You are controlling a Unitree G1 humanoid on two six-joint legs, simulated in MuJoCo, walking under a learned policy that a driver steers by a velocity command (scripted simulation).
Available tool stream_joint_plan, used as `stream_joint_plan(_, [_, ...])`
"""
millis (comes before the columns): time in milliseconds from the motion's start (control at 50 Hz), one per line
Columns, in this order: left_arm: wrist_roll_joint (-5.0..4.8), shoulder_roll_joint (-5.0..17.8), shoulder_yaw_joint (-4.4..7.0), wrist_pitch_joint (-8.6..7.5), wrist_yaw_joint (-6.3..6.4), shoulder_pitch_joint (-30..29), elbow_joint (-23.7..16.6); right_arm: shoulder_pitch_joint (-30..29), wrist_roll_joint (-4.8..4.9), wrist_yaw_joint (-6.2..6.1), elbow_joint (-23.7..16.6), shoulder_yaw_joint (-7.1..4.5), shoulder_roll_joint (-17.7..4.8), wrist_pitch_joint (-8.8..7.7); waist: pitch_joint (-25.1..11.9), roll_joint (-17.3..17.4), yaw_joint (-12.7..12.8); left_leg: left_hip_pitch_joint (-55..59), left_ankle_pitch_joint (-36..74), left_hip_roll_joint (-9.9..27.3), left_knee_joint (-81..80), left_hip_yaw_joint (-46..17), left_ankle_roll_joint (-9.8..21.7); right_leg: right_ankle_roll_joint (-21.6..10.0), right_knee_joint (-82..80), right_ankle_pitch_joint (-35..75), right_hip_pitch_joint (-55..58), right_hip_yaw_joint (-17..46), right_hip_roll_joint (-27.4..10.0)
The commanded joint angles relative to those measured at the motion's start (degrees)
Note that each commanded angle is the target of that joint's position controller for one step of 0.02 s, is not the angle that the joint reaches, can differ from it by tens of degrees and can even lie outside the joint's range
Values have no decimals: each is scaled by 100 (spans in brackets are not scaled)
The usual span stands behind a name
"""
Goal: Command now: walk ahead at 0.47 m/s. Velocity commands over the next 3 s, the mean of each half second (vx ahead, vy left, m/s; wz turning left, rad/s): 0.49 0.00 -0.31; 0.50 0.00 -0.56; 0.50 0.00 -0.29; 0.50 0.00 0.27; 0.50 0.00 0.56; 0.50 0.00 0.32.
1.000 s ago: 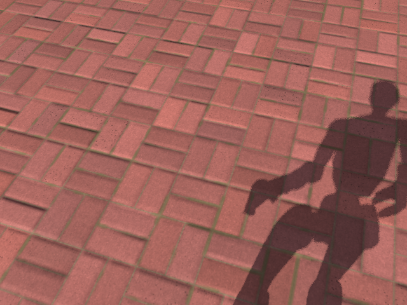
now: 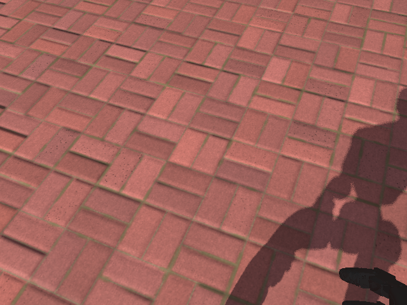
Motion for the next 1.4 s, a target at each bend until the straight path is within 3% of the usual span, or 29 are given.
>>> stream_joint_plan(20, [8,1142,266,19,38,-147,-238,133,-5,1,-314,-268,-817,-99,-42,-792,-695,954,-337,-270,-36,159,307,-676,826,4882,-371,399,-1574])
stream_joint_plan(40, [43,1093,249,76,42,-212,-265,1027,1,-43,-38,-396,-1019,-77,-596,-767,-1151,2084,-370,-441,-81,294,476,-540,1878,5551,-575,216,-1345])
stream_joint_plan(60, [99,939,171,95,43,-200,-359,2072,-40,-112,204,-492,-1260,-53,-1296,-537,-1574,3898,-517,190,109,-404,758,-383,3387,4526,-1772,207,-1122])
stream_joint_plan(80, [98,48,-82,7,-22,617,-447,2646,-159,-115,358,-602,-1811,-48,-2340,1042,-1200,6039,-1897,1837,-342,-3231,1690,-9,5791,750,-4004,102,-38])
stream_joint_plan(100, [-55,414,-6,-136,-61,430,-327,2631,-126,-99,381,-450,-1262,-46,-2503,1032,-1348,5769,-2868,2109,-1396,-4557,1730,-91,6614,-1213,-4617,953,96])
stream_joint_plan(120, [-245,952,164,-205,-68,-260,-592,2066,-92,-108,361,-355,-1019,-75,-1287,749,-1236,4792,-2998,1923,-1581,-3622,1338,-188,6854,-856,-5103,905,-228])
stream_joint_plan(160, [-163,876,200,-188,10,-725,-694,1247,-128,-94,318,-251,-658,-145,-381,221,-834,3099,-1872,1484,-1932,-2100,992,-197,6284,100,-4722,684,-755])
stream_joint_plan(220, [-109,454,203,77,38,-329,-567,976,-208,-55,467,-226,-470,-269,-202,401,-443,2112,-1066,1123,-2360,-931,870,-122,5885,538,-3987,707,-1014])
stream_joint_plan(280, [-78,469,239,195,68,-741,-808,1101,-245,-123,643,-281,-679,-320,87,239,-427,2031,-633,1128,-2576,-352,944,-12,5424,1152,-4558,820,-1039])
stream_joint_plan(400, [-8,339,166,71,-142,-1835,-1225,1474,-212,-296,787,-304,-945,-238,285,-42,-787,2612,30,1040,-2631,576,787,34,3489,2672,-4781,333,-863])
stream_joint_plan(500, [-27,291,91,64,-355,-2630,-1775,2036,-104,-325,977,-359,-1102,19,454,-91,-1052,3936,900,1406,-2078,853,726,-169,2761,2021,-5315,-47,-734])
stream_joint_plan(560, [-48,559,213,98,-440,-2311,-1930,1852,-74,-376,866,-423,-1329,171,-8,248,-691,4220,3549,1440,-1002,1102,534,-464,2713,1137,-4420,-542,-235])
stream_joint_plan(600, [-81,1081,514,119,-375,-834,-1640,1674,-57,-425,764,-416,-1370,254,-839,255,147,3576,4095,1164,1084,1294,265,-843,2308,1238,-2303,-617,246])
stream_joint_plan(620, [-77,1638,715,191,-228,-4,-1478,1800,-169,-424,626,-318,-1144,188,-1430,-506,394,2090,2021,870,2908,1306,1,-1219,2156,1215,-512,810,-591])
stream_joint_plan(640, [-96,2022,749,159,-204,-349,-1662,2146,-232,-320,325,-86,-370,-25,-1951,-1736,-276,-451,-3118,-562,5010,554,-375,-2418,1298,364,1215,4332,-1986])
stream_joint_plan(660, [-9,1540,591,104,-229,-178,-1718,1589,-32,-205,238,-178,-910,-303,-2331,-972,134,-1068,-3232,-361,5331,-706,-187,-2349,763,241,1436,4773,-2104])
stream_joint_plan(680, [37,1229,511,44,-222,-334,-1701,1126,149,-155,66,-207,-1026,-419,-1589,-721,128,-1361,-2796,-82,5097,-691,-26,-2055,788,629,907,3806,-1895])
stream_joint_plan(720, [17,858,405,-24,-218,-1086,-1829,1086,-70,-229,150,-240,-1007,-422,-747,-45,-402,-770,-2144,385,3886,-626,-30,-1661,719,1865,-730,2504,-1377])
stream_joint_plan(800, [29,984,409,-45,-111,-1247,-1971,1219,-227,-229,87,-248,-833,-154,-432,-178,-719,-154,-1649,432,2898,-475,-407,-1686,348,2818,-1958,1871,-1070])
stream_joint_plan(900, [-22,1163,471,39,29,-893,-1908,146,-200,-208,-256,-125,-581,-153,-192,-513,-331,296,232,10,620,-308,-603,-1222,423,2058,-2518,1327,-551])
stream_joint_plan(1000, [-62,1091,467,101,53,-545,-1780,-179,-91,-115,-455,-212,-886,-250,-220,-724,-248,600,227,-146,-195,-573,-422,-1018,977,1368,-1954,2054,-857])
stream_joint_plan(1060, [-14,995,441,157,78,-700,-1824,532,-101,-105,-274,-330,-1080,-342,-398,-926,-668,1392,-313,-179,-462,-423,-120,-831,1670,1738,-1729,2285,-861])
stream_joint_plan(1080, [24,733,343,147,60,-659,-1847,1135,-189,-128,-150,-406,-1245,-378,-878,-801,-928,2393,-346,94,-449,-572,111,-650,2524,1953,-1903,2010,-559])
stream_joint_plan(1100, [137,405,207,140,57,-456,-1919,1978,-251,-158,-68,-460,-1534,-371,-1711,-27,-1158,3826,-667,1071,-393,-1671,447,-417,4171,776,-2632,1470,-129])
stream_joint_plan(1120, [-109,208,153,72,42,461,-1992,2373,-265,-84,241,-580,-1932,-292,-2034,2149,-693,5176,-2226,2076,-1205,-4580,1395,-79,5872,-1437,-4680,998,512])
stream_joint_plan(1140, [-168,826,241,66,65,305,-1789,2191,-100,-45,118,-444,-1304,-284,-1519,1203,-889,4924,-3455,1992,-1473,-4756,1280,-30,6502,-1203,-5308,1299,134])
stream_joint_plan(1180, [-44,1017,293,72,71,-799,-1965,1646,-156,-68,20,-311,-923,-213,-546,183,-948,3634,-2446,1514,-1519,-3075,943,-33,6414,-292,-5261,977,-234])
stream_joint_plan(1260, [9,639,241,35,-17,-967,-2069,1564,-174,-109,180,-226,-732,-224,-328,453,-661,2759,-753,1050,-1889,-1866,1040,-19,5397,179,-4744,677,-632])
stream_joint_plan(1400, [32,343,67,-47,-112,-2073,-2391,1924,-41,-179,432,-304,-1163,-122,-93,290,-959,2649,93,876,-2216,-801,987,148,3091,1795,-4519,224,-632])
